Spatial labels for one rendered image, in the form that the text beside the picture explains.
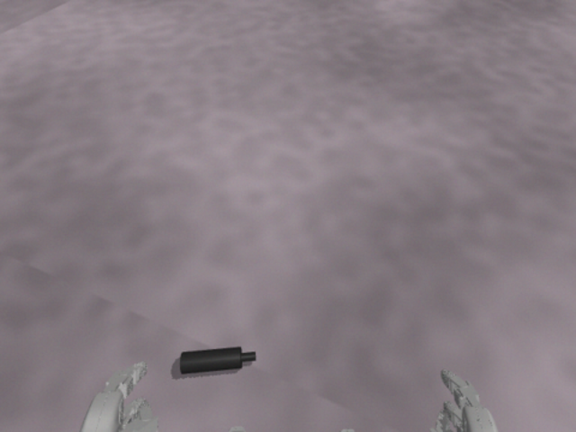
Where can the bottle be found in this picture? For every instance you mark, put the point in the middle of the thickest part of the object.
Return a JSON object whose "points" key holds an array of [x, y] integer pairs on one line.
{"points": [[214, 360]]}

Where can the right robot hand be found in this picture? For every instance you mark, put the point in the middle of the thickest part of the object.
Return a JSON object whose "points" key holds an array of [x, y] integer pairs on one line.
{"points": [[470, 415]]}

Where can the left robot hand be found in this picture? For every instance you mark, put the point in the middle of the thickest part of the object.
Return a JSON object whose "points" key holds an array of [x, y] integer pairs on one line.
{"points": [[106, 412]]}

